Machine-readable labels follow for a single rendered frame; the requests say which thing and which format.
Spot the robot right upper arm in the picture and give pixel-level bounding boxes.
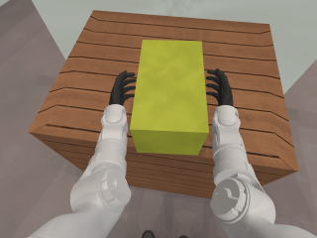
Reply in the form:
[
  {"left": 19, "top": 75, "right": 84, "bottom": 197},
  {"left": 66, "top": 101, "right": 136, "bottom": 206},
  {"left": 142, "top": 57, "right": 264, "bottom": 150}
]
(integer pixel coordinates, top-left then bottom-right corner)
[{"left": 210, "top": 178, "right": 317, "bottom": 238}]

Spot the robot right forearm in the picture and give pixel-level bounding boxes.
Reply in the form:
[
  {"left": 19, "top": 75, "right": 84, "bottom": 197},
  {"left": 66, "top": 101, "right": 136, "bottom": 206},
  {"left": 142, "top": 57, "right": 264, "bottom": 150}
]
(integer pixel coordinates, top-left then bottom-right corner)
[{"left": 211, "top": 105, "right": 266, "bottom": 194}]

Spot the robot left hand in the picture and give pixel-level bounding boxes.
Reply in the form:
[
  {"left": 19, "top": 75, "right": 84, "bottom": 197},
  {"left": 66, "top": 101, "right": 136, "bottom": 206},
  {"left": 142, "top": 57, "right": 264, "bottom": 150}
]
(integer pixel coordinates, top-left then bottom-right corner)
[{"left": 109, "top": 70, "right": 136, "bottom": 106}]

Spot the pedestal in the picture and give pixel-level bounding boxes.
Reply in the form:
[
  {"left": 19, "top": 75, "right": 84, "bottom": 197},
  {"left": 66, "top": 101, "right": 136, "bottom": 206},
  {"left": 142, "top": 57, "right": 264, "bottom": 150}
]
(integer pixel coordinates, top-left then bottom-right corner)
[{"left": 28, "top": 10, "right": 299, "bottom": 199}]

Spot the robot left upper arm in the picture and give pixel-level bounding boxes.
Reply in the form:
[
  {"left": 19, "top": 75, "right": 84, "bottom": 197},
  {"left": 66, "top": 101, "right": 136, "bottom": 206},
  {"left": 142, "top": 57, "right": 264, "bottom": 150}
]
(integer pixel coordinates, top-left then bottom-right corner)
[{"left": 26, "top": 168, "right": 132, "bottom": 238}]

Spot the robot left forearm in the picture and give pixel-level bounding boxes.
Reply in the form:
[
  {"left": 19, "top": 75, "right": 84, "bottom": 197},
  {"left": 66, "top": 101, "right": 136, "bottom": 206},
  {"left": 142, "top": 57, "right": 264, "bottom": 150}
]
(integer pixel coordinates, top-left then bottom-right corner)
[{"left": 78, "top": 104, "right": 129, "bottom": 181}]

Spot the robot right hand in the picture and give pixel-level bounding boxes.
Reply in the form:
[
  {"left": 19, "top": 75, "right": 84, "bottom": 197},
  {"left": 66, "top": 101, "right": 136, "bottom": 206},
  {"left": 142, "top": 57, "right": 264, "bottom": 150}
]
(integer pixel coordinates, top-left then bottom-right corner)
[{"left": 206, "top": 68, "right": 234, "bottom": 107}]

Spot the carton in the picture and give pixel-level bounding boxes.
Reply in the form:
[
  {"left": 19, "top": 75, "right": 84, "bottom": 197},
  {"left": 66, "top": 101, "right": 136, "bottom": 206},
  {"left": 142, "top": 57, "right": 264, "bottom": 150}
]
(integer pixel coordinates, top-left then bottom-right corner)
[{"left": 130, "top": 40, "right": 209, "bottom": 156}]

